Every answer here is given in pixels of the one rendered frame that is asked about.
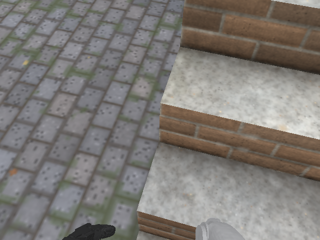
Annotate stairs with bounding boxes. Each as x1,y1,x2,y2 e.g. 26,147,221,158
136,0,320,240

